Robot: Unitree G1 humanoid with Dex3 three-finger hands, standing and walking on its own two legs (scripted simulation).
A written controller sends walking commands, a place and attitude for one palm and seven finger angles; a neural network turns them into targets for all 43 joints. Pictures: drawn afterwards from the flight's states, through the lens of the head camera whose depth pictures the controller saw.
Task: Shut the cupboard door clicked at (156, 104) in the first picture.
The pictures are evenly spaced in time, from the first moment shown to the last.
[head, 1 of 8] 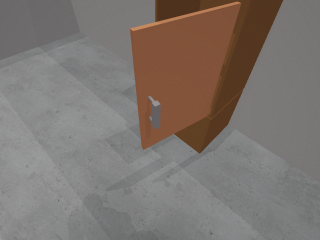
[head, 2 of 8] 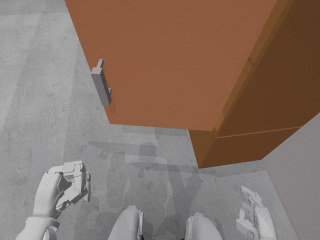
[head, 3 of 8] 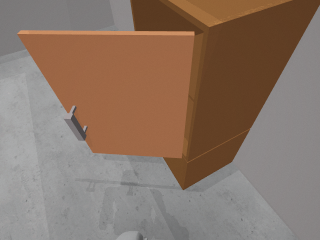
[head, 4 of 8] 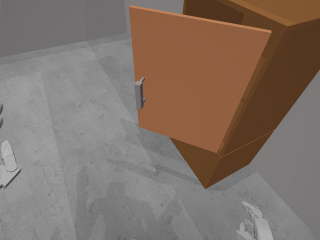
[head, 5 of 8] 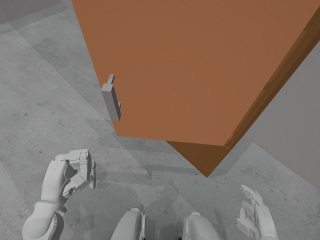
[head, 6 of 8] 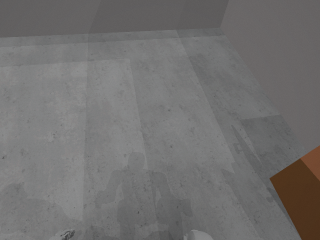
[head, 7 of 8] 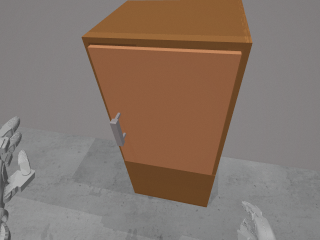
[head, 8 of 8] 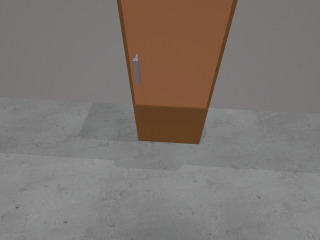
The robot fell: no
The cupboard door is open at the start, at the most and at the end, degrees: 77 77 0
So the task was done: yes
